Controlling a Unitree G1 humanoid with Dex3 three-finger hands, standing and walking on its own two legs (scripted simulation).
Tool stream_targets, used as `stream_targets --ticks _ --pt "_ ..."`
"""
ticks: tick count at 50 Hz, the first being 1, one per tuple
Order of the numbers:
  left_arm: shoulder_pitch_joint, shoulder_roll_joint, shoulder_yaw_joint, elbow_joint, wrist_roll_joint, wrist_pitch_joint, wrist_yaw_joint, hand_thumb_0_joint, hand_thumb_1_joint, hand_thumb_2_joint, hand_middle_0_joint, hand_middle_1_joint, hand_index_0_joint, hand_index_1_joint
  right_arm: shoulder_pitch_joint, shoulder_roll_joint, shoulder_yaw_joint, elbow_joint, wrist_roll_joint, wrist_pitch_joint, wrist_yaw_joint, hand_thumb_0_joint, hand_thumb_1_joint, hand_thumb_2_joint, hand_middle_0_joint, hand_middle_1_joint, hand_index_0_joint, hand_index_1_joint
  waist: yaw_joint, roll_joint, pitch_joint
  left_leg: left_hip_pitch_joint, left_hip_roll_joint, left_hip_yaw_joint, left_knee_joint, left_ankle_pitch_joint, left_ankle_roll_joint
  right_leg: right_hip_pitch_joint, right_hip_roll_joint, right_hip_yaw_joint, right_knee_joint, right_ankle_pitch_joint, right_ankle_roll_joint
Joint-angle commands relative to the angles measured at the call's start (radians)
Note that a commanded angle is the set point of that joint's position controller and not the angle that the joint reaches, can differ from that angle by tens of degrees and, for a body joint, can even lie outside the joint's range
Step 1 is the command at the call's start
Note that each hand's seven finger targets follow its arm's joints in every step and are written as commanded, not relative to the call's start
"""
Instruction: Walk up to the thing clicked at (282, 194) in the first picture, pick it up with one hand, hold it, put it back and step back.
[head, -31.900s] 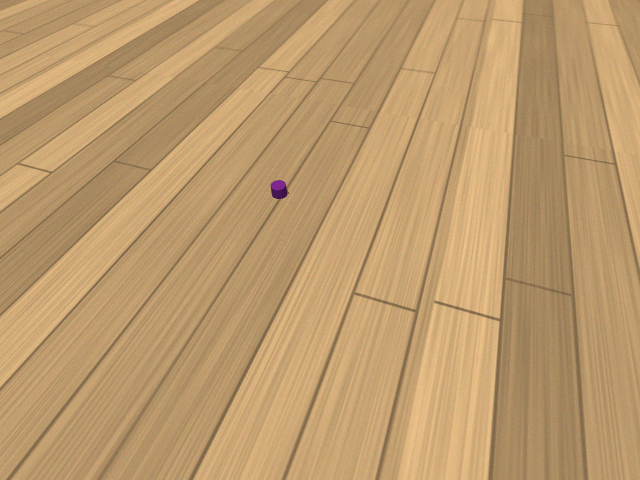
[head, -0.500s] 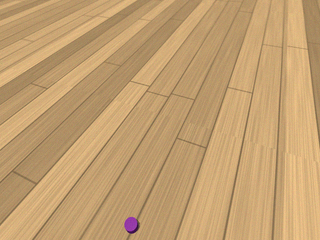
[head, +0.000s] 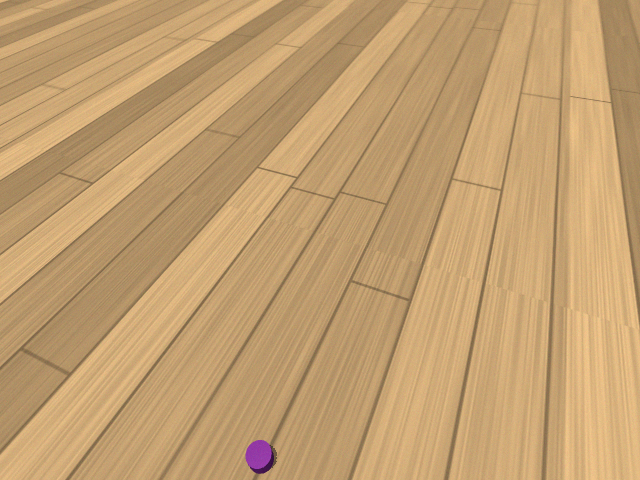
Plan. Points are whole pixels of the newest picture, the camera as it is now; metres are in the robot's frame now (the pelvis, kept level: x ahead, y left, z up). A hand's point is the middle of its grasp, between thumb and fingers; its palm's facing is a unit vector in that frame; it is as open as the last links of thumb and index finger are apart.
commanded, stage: stand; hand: left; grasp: from above
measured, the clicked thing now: (260, 456) +0.34 +0.23 -0.75
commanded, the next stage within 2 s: step back in 0.92 s
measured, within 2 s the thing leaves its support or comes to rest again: neither
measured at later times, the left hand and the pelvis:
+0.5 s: hand out of the picture +0.06 +0.24 -0.16, palm faces +0.02 -0.94 -0.33, open 7.3 cm; pelvis +0.00 +0.00 +0.00, yaw +0 degrees
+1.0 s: hand out of the picture +0.07 +0.25 -0.16, palm faces +0.03 -0.94 -0.34, open 7.3 cm; pelvis +0.00 -0.01 +0.00, yaw +1 degrees
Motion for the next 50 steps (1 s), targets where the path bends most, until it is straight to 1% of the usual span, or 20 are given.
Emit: stream_targets --ticks 1,2,6,7,9,12,16,25,31,34,38,41,42,43,45,46,47,48,49,50 --pt "-0.025 0.205 0.037 -0.049 0.001 -0.023 0.005 0.0 0.899 0.9 -0.2 -0.3 -0.2 -0.3 -0.031 -0.2 -0.039 -0.052 -0.002 -0.023 -0.008 0.0 -0.9 -0.9 0.2 0.3 0.2 0.3 -0.005 0.003 -0.043 -0.021 0.094 -0.079 -0.069 0.075 0.04 -0.02 -0.11 0.09 -0.076 0.041 -0.016" --pt "-0.023 0.204 0.036 -0.046 0.001 -0.023 0.004 0.0 0.899 0.9 -0.2 -0.3 -0.2 -0.3 -0.036 -0.205 -0.039 -0.053 0.0 -0.024 -0.007 0.0 -0.9 -0.9 0.2 0.3 0.2 0.3 -0.006 0.005 -0.042 -0.015 0.094 -0.077 -0.067 0.058 0.04 -0.025 -0.111 0.096 -0.079 0.041 -0.017" --pt "-0.028 0.208 0.036 -0.053 -0.001 -0.024 0.005 0.0 0.899 0.9 -0.2 -0.3 -0.2 -0.3 -0.041 -0.203 -0.039 -0.054 -0.001 -0.026 -0.007 0.0 -0.9 -0.9 0.2 0.3 0.2 0.3 -0.002 0.011 -0.065 -0.008 0.101 -0.079 -0.062 0.122 0.042 -0.01 -0.117 0.093 -0.069 0.077 -0.02" --pt "-0.025 0.212 0.035 -0.051 -0.002 -0.026 0.004 0.0 0.899 0.9 -0.2 -0.3 -0.2 -0.3 -0.032 -0.204 -0.038 -0.052 0.0 -0.025 -0.006 0.0 -0.9 -0.9 0.2 0.3 0.2 0.3 -0.006 0.001 -0.065 -0.009 0.099 -0.078 -0.064 0.118 0.039 -0.01 -0.115 0.094 -0.073 0.068 -0.018" --pt "-0.032 0.215 0.037 -0.054 -0.003 -0.028 0.004 0.0 0.899 0.9 -0.2 -0.3 -0.2 -0.3 -0.027 -0.204 -0.036 -0.051 -0.001 -0.025 -0.006 0.0 -0.9 -0.9 0.2 0.3 0.2 0.3 -0.008 -0.006 -0.073 -0.01 0.1 -0.074 -0.054 0.133 0.042 0.0 -0.121 0.1 -0.07 0.097 -0.019" --pt "-0.017 0.212 0.033 -0.05 -0.002 -0.028 0.003 0.0 0.899 0.9 -0.2 -0.3 -0.2 -0.3 -0.029 -0.208 -0.034 -0.05 0.002 -0.025 -0.005 0.0 -0.9 -0.9 0.2 0.3 0.2 0.3 -0.006 0.005 -0.069 0.002 0.1 -0.076 -0.059 0.115 0.043 -0.014 -0.118 0.096 -0.074 0.086 -0.017" --pt "-0.026 0.219 0.034 -0.057 -0.004 -0.028 0.004 0.0 0.899 0.9 -0.2 -0.3 -0.2 -0.3 -0.028 -0.208 -0.032 -0.051 0.0 -0.024 -0.005 0.0 -0.9 -0.9 0.2 0.3 0.2 0.3 -0.005 0.003 -0.072 -0.005 0.103 -0.075 -0.058 0.144 0.041 -0.003 -0.121 0.096 -0.068 0.099 -0.019" --pt "-0.011 0.22 0.029 -0.057 -0.003 -0.029 0.001 0.0 0.9 0.9 -0.2 -0.3 -0.2 -0.3 -0.023 -0.218 -0.029 -0.051 0.002 -0.025 -0.004 0.0 -0.9 -0.9 0.2 0.3 0.2 0.3 -0.007 -0.002 -0.06 -0.007 0.103 -0.076 -0.064 0.131 0.039 -0.018 -0.117 0.09 -0.07 0.09 -0.017" --pt "-0.015 0.224 0.029 -0.058 -0.005 -0.029 -0.002 0.0 0.9 0.9 -0.2 -0.3 -0.2 -0.3 -0.021 -0.219 -0.029 -0.049 0.002 -0.024 -0.001 0.0 -0.9 -0.9 0.2 0.3 0.2 0.3 -0.008 0.002 -0.046 -0.021 0.099 -0.08 -0.073 0.072 0.037 -0.026 -0.118 0.096 -0.076 0.041 -0.021" --pt "-0.021 0.225 0.029 -0.063 -0.006 -0.031 -0.002 0.0 0.9 0.9 -0.2 -0.3 -0.2 -0.3 -0.017 -0.22 -0.027 -0.05 0.002 -0.025 0.0 0.0 -0.9 -0.9 0.2 0.3 0.2 0.3 -0.009 0.001 -0.056 -0.024 0.1 -0.078 -0.07 0.092 0.037 -0.011 -0.122 0.1 -0.077 0.064 -0.021" --pt "-0.021 0.229 0.03 -0.067 -0.007 -0.033 0.0 0.0 0.9 0.9 -0.2 -0.3 -0.2 -0.3 -0.024 -0.223 -0.028 -0.055 0.0 -0.027 -0.002 0.0 -0.9 -0.9 0.2 0.3 0.2 0.3 -0.007 -0.003 -0.088 0.0 0.105 -0.075 -0.054 0.176 0.038 0.004 -0.126 0.096 -0.065 0.141 -0.02" --pt "-0.019 0.227 0.027 -0.065 -0.009 -0.033 -0.001 0.0 0.9 0.9 -0.2 -0.3 -0.2 -0.3 -0.019 -0.224 -0.026 -0.051 0.003 -0.025 -0.002 0.0 -0.9 -0.9 0.2 0.3 0.2 0.3 -0.009 -0.001 -0.074 -0.007 0.104 -0.077 -0.061 0.162 0.035 0.001 -0.123 0.092 -0.066 0.128 -0.018" --pt "-0.018 0.228 0.029 -0.068 -0.009 -0.032 -0.001 0.0 0.9 0.9 -0.2 -0.3 -0.2 -0.3 -0.019 -0.229 -0.028 -0.054 0.002 -0.025 -0.002 0.0 -0.9 -0.9 0.2 0.3 0.2 0.3 -0.009 -0.004 -0.089 -0.003 0.105 -0.074 -0.053 0.153 0.04 0.006 -0.127 0.096 -0.069 0.127 -0.02" --pt "-0.017 0.229 0.029 -0.067 -0.008 -0.033 -0.001 0.0 0.9 0.9 -0.2 -0.3 -0.2 -0.3 -0.022 -0.23 -0.027 -0.053 0.002 -0.025 -0.003 0.0 -0.9 -0.9 0.2 0.3 0.2 0.3 -0.008 -0.002 -0.09 0.001 0.106 -0.072 -0.049 0.171 0.042 0.01 -0.128 0.098 -0.064 0.158 -0.021" --pt "-0.011 0.228 0.027 -0.063 -0.009 -0.033 -0.001 0.0 0.9 0.9 -0.2 -0.3 -0.2 -0.3 -0.026 -0.225 -0.025 -0.055 0.003 -0.026 -0.002 0.0 -0.9 -0.9 0.2 0.3 0.2 0.3 -0.007 0.001 -0.087 0.009 0.105 -0.074 -0.05 0.192 0.038 0.005 -0.125 0.09 -0.062 0.165 -0.018" --pt "-0.02 0.311 0.076 -0.091 -0.031 -0.023 0.001 0.0 0.9 0.9 -0.2 -0.3 -0.2 -0.3 -0.061 -0.279 -0.052 -0.094 0.011 -0.007 0.005 0.0 -0.9 -0.9 0.2 0.3 0.2 0.3 -0.014 -0.024 0.03 -0.092 0.074 -0.061 0.074 0.344 0.066 -0.053 -0.118 0.102 0.018 0.351 -0.033" --pt "-0.012 0.313 0.081 -0.11 -0.034 -0.019 0.005 0.0 0.9 0.9 -0.2 -0.3 -0.2 -0.3 -0.037 -0.26 -0.053 -0.111 0.019 0.0 0.004 0.0 -0.9 -0.9 0.2 0.3 0.2 0.3 -0.019 -0.039 -0.01 -0.095 0.059 -0.031 0.136 0.366 0.068 -0.026 -0.137 0.103 0.042 0.435 -0.061" --pt "-0.001 0.307 0.084 -0.12 -0.037 -0.015 0.007 0.0 0.9 0.9 -0.2 -0.3 -0.2 -0.3 -0.03 -0.244 -0.052 -0.12 0.024 0.005 0.006 0.0 -0.9 -0.9 0.2 0.3 0.2 0.3 -0.013 -0.048 -0.018 -0.099 0.029 -0.009 0.192 0.322 0.059 -0.036 -0.161 0.119 0.043 0.477 -0.086" --pt "-0.003 0.316 0.088 -0.14 -0.033 -0.014 0.007 0.0 0.9 0.9 -0.2 -0.3 -0.2 -0.3 -0.022 -0.247 -0.058 -0.136 0.026 0.012 0.007 0.0 -0.9 -0.9 0.2 0.3 0.2 0.3 -0.018 -0.061 -0.045 -0.097 0.003 0.011 0.252 0.272 0.058 -0.043 -0.203 0.149 0.04 0.494 -0.129" --pt "-0.021 0.32 0.093 -0.162 -0.029 -0.011 0.009 0.0 0.9 0.9 -0.2 -0.3 -0.2 -0.3 -0.008 -0.24 -0.064 -0.145 0.025 0.02 0.008 0.0 -0.9 -0.9 0.2 0.3 0.2 0.3 -0.022 -0.094 -0.06 -0.1 -0.022 0.024 0.329 0.149 0.055 -0.076 -0.247 0.179 0.031 0.493 -0.17"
